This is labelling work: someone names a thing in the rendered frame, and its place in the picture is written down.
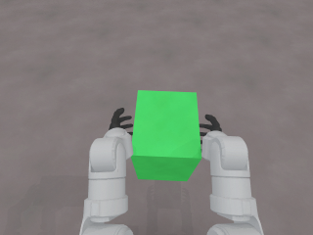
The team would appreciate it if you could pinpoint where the carton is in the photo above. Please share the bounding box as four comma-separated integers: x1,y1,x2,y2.
131,90,202,181

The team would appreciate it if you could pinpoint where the left robot hand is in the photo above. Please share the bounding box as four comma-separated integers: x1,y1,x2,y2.
109,108,133,136

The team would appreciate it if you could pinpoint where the right robot hand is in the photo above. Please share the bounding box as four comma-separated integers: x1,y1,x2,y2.
199,115,222,151

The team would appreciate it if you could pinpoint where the robot left upper arm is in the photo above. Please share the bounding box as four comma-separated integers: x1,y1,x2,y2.
82,223,133,235

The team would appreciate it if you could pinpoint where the robot right upper arm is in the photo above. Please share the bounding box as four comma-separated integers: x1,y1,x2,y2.
206,222,261,235

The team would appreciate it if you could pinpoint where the robot left forearm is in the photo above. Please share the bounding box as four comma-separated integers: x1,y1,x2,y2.
79,127,134,235

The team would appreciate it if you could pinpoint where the robot right forearm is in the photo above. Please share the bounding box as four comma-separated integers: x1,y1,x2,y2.
201,130,264,235

